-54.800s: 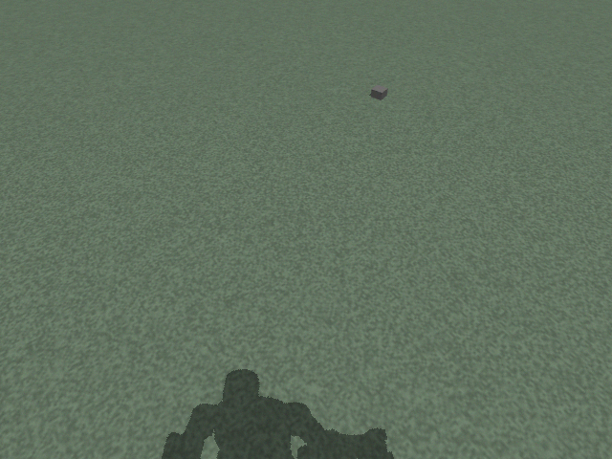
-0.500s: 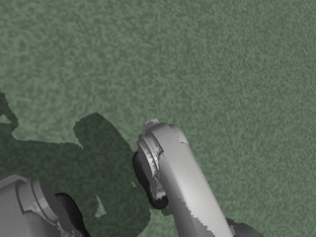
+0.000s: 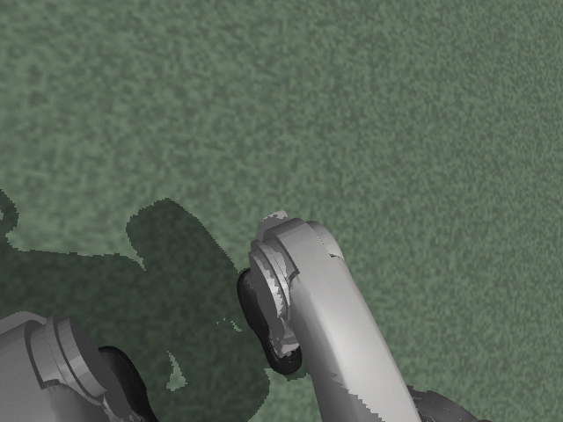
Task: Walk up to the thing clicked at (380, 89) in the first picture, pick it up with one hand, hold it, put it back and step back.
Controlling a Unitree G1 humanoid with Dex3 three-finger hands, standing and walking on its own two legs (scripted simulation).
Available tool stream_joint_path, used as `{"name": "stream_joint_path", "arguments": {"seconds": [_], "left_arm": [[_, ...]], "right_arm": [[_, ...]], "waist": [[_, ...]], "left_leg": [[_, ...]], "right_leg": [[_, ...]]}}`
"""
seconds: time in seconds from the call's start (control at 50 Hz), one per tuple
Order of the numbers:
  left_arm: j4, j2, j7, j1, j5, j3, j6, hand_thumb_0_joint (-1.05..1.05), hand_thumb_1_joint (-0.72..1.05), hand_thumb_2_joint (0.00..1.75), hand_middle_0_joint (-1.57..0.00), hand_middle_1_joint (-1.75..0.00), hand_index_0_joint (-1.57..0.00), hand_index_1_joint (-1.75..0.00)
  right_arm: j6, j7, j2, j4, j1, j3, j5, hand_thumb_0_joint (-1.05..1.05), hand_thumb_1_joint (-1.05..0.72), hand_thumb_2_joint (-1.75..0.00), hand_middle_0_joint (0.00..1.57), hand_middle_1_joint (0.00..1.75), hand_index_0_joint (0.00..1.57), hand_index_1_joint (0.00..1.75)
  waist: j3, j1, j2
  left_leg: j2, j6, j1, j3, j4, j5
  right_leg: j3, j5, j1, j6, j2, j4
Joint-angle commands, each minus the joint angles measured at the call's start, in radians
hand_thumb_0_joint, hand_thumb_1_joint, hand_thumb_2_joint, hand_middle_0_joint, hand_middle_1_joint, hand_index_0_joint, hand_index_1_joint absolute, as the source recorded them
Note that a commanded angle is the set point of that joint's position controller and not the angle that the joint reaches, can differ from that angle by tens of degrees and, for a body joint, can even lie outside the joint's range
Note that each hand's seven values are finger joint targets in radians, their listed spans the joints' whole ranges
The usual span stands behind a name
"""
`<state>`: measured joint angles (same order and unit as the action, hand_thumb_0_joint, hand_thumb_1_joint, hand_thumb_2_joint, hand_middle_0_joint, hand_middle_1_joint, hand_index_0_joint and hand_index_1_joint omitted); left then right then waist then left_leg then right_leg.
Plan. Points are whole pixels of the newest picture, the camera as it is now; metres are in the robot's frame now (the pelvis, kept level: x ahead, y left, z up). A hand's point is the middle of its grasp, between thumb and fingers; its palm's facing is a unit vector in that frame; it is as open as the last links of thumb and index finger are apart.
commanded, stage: rest palm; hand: left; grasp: from above
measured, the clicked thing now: out of the picture +0.48 +0.31 -0.30
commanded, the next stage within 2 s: close in 1.64 s
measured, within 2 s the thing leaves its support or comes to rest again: neither
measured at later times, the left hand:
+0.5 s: hand out of the picture +0.47 +0.27 -0.23, palm faces +0.01 -0.49 -0.87, open 14.3 cm
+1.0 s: hand out of the picture +0.47 +0.29 -0.25, palm faces -0.02 -0.47 -0.88, open 13.9 cm
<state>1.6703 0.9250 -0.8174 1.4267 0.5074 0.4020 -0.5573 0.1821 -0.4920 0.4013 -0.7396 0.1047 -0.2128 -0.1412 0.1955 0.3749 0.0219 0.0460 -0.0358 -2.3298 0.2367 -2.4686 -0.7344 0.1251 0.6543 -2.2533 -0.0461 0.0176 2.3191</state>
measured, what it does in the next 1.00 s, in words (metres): stands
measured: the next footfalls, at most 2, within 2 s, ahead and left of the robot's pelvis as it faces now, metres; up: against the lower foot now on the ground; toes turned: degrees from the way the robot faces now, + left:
none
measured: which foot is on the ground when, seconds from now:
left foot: down 0.00-1.00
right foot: down 0.00-1.00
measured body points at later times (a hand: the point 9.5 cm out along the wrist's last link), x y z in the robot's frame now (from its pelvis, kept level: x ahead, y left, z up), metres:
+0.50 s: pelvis -0.01 +0.00 +0.01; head +0.31 +0.08 +0.32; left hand +0.47 +0.29 -0.18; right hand -0.05 -0.27 -0.02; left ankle +0.06 +0.14 -0.29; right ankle +0.11 -0.12 -0.29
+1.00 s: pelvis +0.00 +0.00 -0.01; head +0.31 +0.08 +0.30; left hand +0.47 +0.31 -0.20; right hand -0.02 -0.24 -0.06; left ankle +0.06 +0.14 -0.29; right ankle +0.11 -0.12 -0.29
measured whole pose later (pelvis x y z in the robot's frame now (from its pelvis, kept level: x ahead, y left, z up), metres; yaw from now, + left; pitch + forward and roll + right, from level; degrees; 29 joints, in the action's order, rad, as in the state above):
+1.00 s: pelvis +0.00 +0.00 -0.01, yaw -2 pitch +29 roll -14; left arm 1.81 1.02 -0.87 1.42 0.47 0.35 -0.47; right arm 0.25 -0.47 0.40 -0.69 0.09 -0.34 -0.19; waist 0.28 0.47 0.12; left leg 0.04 -0.04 -2.31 0.30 -2.51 -0.74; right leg 0.17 0.65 -2.21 -0.05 0.02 2.32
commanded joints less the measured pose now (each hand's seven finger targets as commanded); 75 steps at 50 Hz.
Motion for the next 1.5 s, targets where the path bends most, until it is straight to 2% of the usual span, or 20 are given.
{"name": "stream_joint_path", "arguments": {"seconds": [0.0, 0.06, 0.12, 0.18, 0.26, 0.32, 0.38, 0.42, 0.48, 0.52, 0.66, 0.68, 0.8, 0.86, 0.96, 1.0, 1.06, 1.1, 1.3, 1.48], "left_arm": [[-0.027, 0.035, 0.023, 0.313, -0.012, -0.075, -0.01, 0.0, -0.47, 0.94, -0.08, -0.98, -0.08, -0.99], [0.016, 0.041, 0.024, 0.328, 0.035, -0.099, 0.008, 0.0, -0.47, 0.94, -0.08, -0.99, -0.07, -0.99], [0.038, 0.04, 0.027, 0.331, 0.071, -0.118, 0.025, 0.0, -0.51, 0.96, -0.08, -0.99, -0.06, -1.0], [0.047, 0.047, 0.009, 0.309, 0.096, -0.131, 0.05, 0.0, -0.53, 0.97, -0.08, -0.99, -0.06, -1.01], [0.057, 0.103, -0.049, 0.306, 0.105, -0.097, 0.074, 0.0, -0.57, 1.01, -0.08, -0.96, -0.05, -0.99], [0.081, 0.161, -0.105, 0.296, 0.079, -0.059, 0.087, 0.0, -0.59, 1.03, -0.09, -0.94, -0.04, -0.99], [0.078, 0.207, -0.145, 0.294, 0.026, -0.028, 0.095, 0.0, -0.59, 1.02, -0.09, -0.93, -0.05, -0.98], [0.057, 0.212, -0.148, 0.299, -0.019, -0.032, 0.097, 0.0, -0.56, 1.0, -0.11, -0.92, -0.07, -0.97], [0.015, 0.242, -0.141, 0.296, -0.041, -0.044, 0.093, 0.0, -0.53, 0.98, -0.11, -0.93, -0.07, -0.97], [0.021, 0.267, -0.141, 0.28, -0.02, -0.043, 0.094, 0.0, -0.52, 0.98, -0.14, -0.89, -0.09, -0.93], [0.014, 0.254, -0.104, 0.276, -0.052, -0.062, 0.073, 0.0, -0.51, 0.99, -0.12, -0.93, -0.08, -0.97], [0.039, 0.266, -0.101, 0.265, -0.034, -0.059, 0.071, 0.0, -0.52, 1.0, -0.1, -0.94, -0.07, -0.97], [0.048, 0.263, -0.078, 0.264, -0.003, -0.085, 0.075, 0.0, -0.47, 0.98, -0.14, -0.92, -0.11, -0.95], [0.037, 0.24, -0.078, 0.267, -0.017, -0.092, 0.079, 0.0, -0.49, 0.98, -0.13, -0.92, -0.09, -0.96], [0.048, 0.239, -0.091, 0.253, -0.002, -0.092, 0.092, 0.0, -0.5, 0.98, -0.12, -0.91, -0.09, -0.95], [0.035, 0.222, -0.094, 0.261, -0.031, -0.096, 0.099, 0.0, -0.48, 0.98, -0.13, -0.9, -0.1, -0.94], [0.045, 0.207, -0.1, 0.242, -0.042, -0.099, 0.102, 0.0, -0.5, 0.99, -0.12, -0.91, -0.08, -0.95], [0.044, 0.234, -0.11, 0.264, -0.03, -0.088, 0.106, 0.0, -0.48, 0.97, -0.13, -0.91, -0.1, -0.94], [0.042, 0.234, -0.128, 0.237, -0.077, -0.088, 0.113, 0.0, -0.44, 0.98, -0.16, -0.91, -0.12, -0.95], [0.024, 0.265, -0.128, 0.229, -0.088, -0.078, 0.107, 0.0, -0.42, 0.95, -0.16, -0.91, -0.13, -0.94]], "right_arm": [[0.001, 0.011, 0.293, -0.079, 0.354, 0.072, 0.009, 0.0, -0.9, -0.9, 0.2, 0.3, 0.2, 0.3], [0.011, 0.037, 0.299, -0.111, 0.333, 0.078, -0.003, 0.0, -0.9, -0.9, 0.2, 0.3, 0.2, 0.3], [0.016, 0.055, 0.3, -0.123, 0.298, 0.082, -0.014, 0.0, -0.9, -0.9, 0.2, 0.3, 0.2, 0.3], [0.025, 0.061, 0.296, -0.126, 0.281, 0.075, -0.03, 0.0, -0.9, -0.9, 0.2, 0.3, 0.2, 0.3], [0.035, 0.049, 0.32, -0.095, 0.276, 0.07, -0.047, 0.0, -0.91, -0.9, 0.2, 0.3, 0.2, 0.3], [0.044, 0.039, 0.332, -0.094, 0.269, 0.049, -0.064, 0.0, -0.91, -0.9, 0.2, 0.3, 0.2, 0.3], [0.053, 0.026, 0.338, -0.071, 0.251, 0.018, -0.078, 0.0, -0.91, -0.91, 0.2, 0.3, 0.2, 0.3], [0.057, 0.023, 0.35, -0.06, 0.219, 0.002, -0.089, 0.0, -0.91, -0.91, 0.2, 0.3, 0.2, 0.3], [0.054, 0.015, 0.361, -0.056, 0.202, -0.013, -0.088, 0.0, -0.91, -0.9, 0.2, 0.3, 0.2, 0.3], [0.04, 0.013, 0.363, -0.044, 0.227, -0.028, -0.076, 0.0, -0.91, -0.9, 0.2, 0.3, 0.2, 0.3], [0.038, 0.0, 0.382, -0.035, 0.251, -0.039, -0.072, 0.0, -0.91, -0.9, 0.2, 0.3, 0.2, 0.3], [0.038, 0.003, 0.385, -0.034, 0.271, -0.04, -0.062, 0.0, -0.91, -0.9, 0.2, 0.3, 0.2, 0.3], [0.045, 0.009, 0.381, -0.039, 0.276, -0.046, -0.055, 0.0, -0.91, -0.9, 0.2, 0.3, 0.2, 0.3], [0.052, 0.01, 0.377, -0.022, 0.254, -0.05, -0.059, 0.0, -0.9, -0.9, 0.2, 0.3, 0.2, 0.3], [0.054, 0.011, 0.376, -0.014, 0.259, -0.052, -0.056, 0.0, -0.9, -0.9, 0.2, 0.3, 0.2, 0.3], [0.057, 0.009, 0.378, -0.007, 0.238, -0.056, -0.062, 0.0, -0.9, -0.9, 0.2, 0.3, 0.2, 0.3], [0.056, 0.007, 0.387, 0.004, 0.249, -0.055, -0.061, 0.0, -0.9, -0.9, 0.2, 0.3, 0.2, 0.3], [0.052, 0.006, 0.385, -0.011, 0.253, -0.062, -0.068, 0.0, -0.9, -0.9, 0.2, 0.3, 0.2, 0.3], [0.043, 0.0, 0.414, 0.033, 0.242, -0.061, -0.064, 0.0, -0.9, -0.9, 0.2, 0.3, 0.2, 0.3], [0.036, -0.003, 0.416, 0.031, 0.233, -0.07, -0.062, 0.0, -0.9, -0.9, 0.2, 0.3, 0.2, 0.3]], "waist": [[-0.79, 0.134, -0.338], [-0.691, 0.152, -0.362], [-0.633, 0.151, -0.4], [-0.618, 0.151, -0.432], [-0.63, 0.149, -0.439], [-0.632, 0.154, -0.413], [-0.633, 0.151, -0.415], [-0.612, 0.169, -0.418], [-0.619, 0.171, -0.43], [-0.653, 0.166, -0.451], [-0.673, 0.199, -0.39], [-0.694, 0.196, -0.386], [-0.65, 0.206, -0.392], [-0.609, 0.21, -0.407], [-0.594, 0.208, -0.428], [-0.578, 0.208, -0.438], [-0.582, 0.214, -0.436], [-0.583, 0.211, -0.449], [-0.557, 0.224, -0.44], [-0.576, 0.218, -0.418]], "left_leg": [[0.005, 0.04, 0.421, -0.089, 0.221, 0.277], [0.007, 0.031, 0.459, -0.053, 0.274, 0.195], [0.005, 0.023, 0.517, -0.038, 0.31, 0.133], [0.003, 0.023, 0.534, -0.049, 0.312, 0.145], [0.007, 0.024, 0.57, -0.035, 0.308, 0.185], [0.005, 0.035, 0.542, -0.049, 0.286, 0.176], [0.002, 0.042, 0.546, -0.055, 0.25, 0.202], [-0.006, 0.046, 0.542, -0.069, 0.227, 0.22], [-0.01, 0.052, 0.526, -0.082, 0.203, 0.232], [0.002, 0.046, 0.52, -0.077, 0.208, 0.241], [0.0, 0.048, 0.444, -0.078, 0.177, 0.255], [0.006, 0.05, 0.433, -0.075, 0.18, 0.246], [0.007, 0.043, 0.425, -0.053, 0.197, 0.215], [0.007, 0.039, 0.467, -0.033, 0.2, 0.21], [0.012, 0.037, 0.478, -0.027, 0.201, 0.2], [0.009, 0.035, 0.5, -0.029, 0.195, 0.226], [0.009, 0.034, 0.515, -0.026, 0.189, 0.232], [0.01, 0.034, 0.504, -0.024, 0.2, 0.229], [-0.001, 0.036, 0.526, -0.021, 0.179, 0.244], [-0.002, 0.044, 0.478, -0.035, 0.155, 0.248]], "right_leg": [[0.107, -0.354, 0.48, 0.034, 0.047, -0.223], [0.119, -0.262, 0.387, 0.05, 0.042, -0.223], [0.126, -0.195, 0.31, 0.065, 0.037, -0.229], [0.121, -0.208, 0.334, 0.069, 0.036, -0.239], [0.131, -0.25, 0.358, 0.065, 0.022, -0.232], [0.13, -0.263, 0.431, 0.054, 0.029, -0.247], [0.134, -0.286, 0.464, 0.043, 0.02, -0.227], [0.136, -0.308, 0.495, 0.034, 0.012, -0.213], [0.139, -0.328, 0.517, 0.026, 0.012, -0.206], [0.133, -0.344, 0.524, 0.032, 0.025, -0.215], [0.144, -0.37, 0.584, 0.012, 0.037, -0.21], [0.138, -0.363, 0.586, 0.016, 0.048, -0.226], [0.153, -0.325, 0.545, 0.026, 0.052, -0.214], [0.163, -0.314, 0.499, 0.031, 0.043, -0.194], [0.163, -0.306, 0.474, 0.041, 0.046, -0.2], [0.165, -0.323, 0.47, 0.038, 0.038, -0.187], [0.168, -0.331, 0.475, 0.04, 0.043, -0.183], [0.171, -0.331, 0.475, 0.045, 0.042, -0.185], [0.178, -0.345, 0.496, 0.035, 0.033, -0.166], [0.173, -0.363, 0.517, 0.024, 0.033, -0.174]]}}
